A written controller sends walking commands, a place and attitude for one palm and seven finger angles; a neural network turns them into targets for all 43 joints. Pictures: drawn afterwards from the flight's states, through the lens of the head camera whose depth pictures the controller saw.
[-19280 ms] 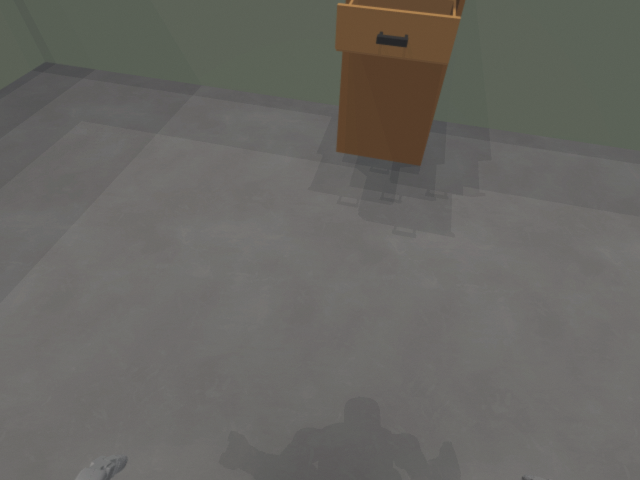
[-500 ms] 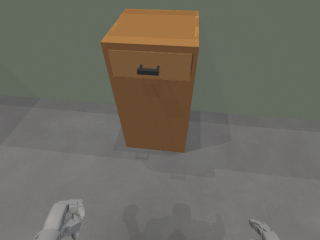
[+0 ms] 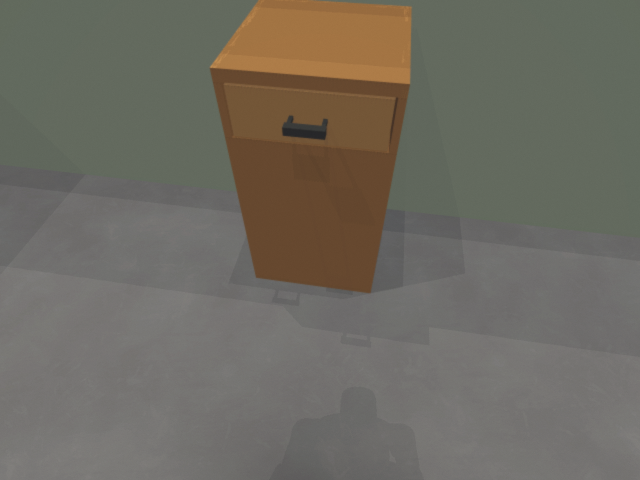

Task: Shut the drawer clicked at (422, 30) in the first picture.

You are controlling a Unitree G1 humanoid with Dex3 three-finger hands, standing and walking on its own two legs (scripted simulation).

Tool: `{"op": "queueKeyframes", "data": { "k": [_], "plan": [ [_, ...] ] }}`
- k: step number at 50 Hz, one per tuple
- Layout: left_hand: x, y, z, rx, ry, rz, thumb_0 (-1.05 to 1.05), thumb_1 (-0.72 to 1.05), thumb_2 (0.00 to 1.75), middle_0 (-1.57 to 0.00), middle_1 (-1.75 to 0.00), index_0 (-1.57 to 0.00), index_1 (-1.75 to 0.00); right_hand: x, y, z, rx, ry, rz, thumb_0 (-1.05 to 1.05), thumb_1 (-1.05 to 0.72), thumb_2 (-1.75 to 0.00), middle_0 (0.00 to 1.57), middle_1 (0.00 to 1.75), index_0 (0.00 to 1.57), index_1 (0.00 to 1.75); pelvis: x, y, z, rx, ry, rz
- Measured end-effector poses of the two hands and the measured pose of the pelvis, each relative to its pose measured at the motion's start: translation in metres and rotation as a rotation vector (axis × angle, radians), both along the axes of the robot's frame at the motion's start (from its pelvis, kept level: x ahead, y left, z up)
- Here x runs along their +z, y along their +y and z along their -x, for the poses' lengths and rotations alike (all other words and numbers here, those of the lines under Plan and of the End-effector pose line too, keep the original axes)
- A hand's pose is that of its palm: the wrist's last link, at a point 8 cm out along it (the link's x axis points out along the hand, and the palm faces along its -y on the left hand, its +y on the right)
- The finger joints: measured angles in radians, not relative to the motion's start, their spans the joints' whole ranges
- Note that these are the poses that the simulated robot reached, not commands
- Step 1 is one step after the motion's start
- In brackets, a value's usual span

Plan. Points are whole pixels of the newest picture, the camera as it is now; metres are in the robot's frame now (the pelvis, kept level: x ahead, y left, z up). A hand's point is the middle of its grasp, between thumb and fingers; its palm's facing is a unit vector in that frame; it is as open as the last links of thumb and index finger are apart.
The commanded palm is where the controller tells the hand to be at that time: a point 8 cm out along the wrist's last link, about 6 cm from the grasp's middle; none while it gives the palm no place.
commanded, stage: let the arm hang, fingers relaxed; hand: left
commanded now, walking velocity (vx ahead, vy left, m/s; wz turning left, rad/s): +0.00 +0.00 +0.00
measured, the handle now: (306, 126) +0.85 +0.09 -0.05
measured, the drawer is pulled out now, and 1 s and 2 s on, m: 0.00 0.00 0.00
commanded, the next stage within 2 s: look to check the result in 0.42 s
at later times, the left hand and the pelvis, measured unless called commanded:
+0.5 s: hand out of the picture -0.01 +0.16 -0.18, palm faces +0.02 -0.98 -0.18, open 7.4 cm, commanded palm none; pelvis +0.01 +0.00 +0.00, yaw +0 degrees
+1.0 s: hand out of the picture -0.01 +0.14 -0.18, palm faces +0.03 -0.99 -0.17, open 7.4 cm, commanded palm none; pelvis +0.02 -0.01 +0.00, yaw +0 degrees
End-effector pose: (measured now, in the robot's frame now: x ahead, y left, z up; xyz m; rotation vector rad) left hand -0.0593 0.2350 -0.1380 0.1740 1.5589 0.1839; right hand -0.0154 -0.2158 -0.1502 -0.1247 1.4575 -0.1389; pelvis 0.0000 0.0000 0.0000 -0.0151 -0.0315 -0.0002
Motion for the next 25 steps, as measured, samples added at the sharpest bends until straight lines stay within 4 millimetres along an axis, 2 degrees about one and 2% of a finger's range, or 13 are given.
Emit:
{"op": "queueKeyframes", "data": {
  "k": [6, 13, 18, 25],
  "plan": [
    [-0.005, -0.013, -0.029, -0.011, -0.091, 0.027, 0.00, 0.91, 0.90, -0.25, -0.36, -0.25, -0.37, -0.002, 0.005, -0.006, -0.010, -0.030, -0.006, 0.02, -0.92, -0.90, 0.20, 0.30, 0.20, 0.30, 0.000, 0.001, -0.001, -0.003, -0.004, -0.006],
    [-0.010, -0.027, -0.058, -0.027, -0.166, 0.062, 0.00, 0.91, 0.90, -0.21, -0.31, -0.21, -0.31, 0.001, 0.001, -0.007, -0.024, -0.050, 0.008, 0.01, -0.91, -0.90, 0.20, 0.30, 0.20, 0.30, 0.000, 0.000, -0.003, -0.005, -0.002, -0.010],
    [-0.010, -0.028, -0.060, -0.026, -0.164, 0.059, 0.01, 0.92, 0.90, -0.20, -0.30, -0.20, -0.30, 0.002, 0.000, -0.004, -0.030, -0.044, 0.011, 0.01, -0.91, -0.90, 0.19, 0.30, 0.20, 0.30, 0.000, -0.003, -0.005, -0.005, -0.001, -0.010],
    [-0.009, -0.027, -0.049, -0.014, -0.128, 0.048, 0.00, 0.91, 0.90, -0.20, -0.30, -0.19, -0.30, 0.001, 0.001, 0.000, -0.033, -0.019, 0.001, 0.01, -0.91, -0.90, 0.19, 0.30, 0.20, 0.30, 0.000, -0.005, -0.006, -0.005, -0.001, -0.010]
  ]
}}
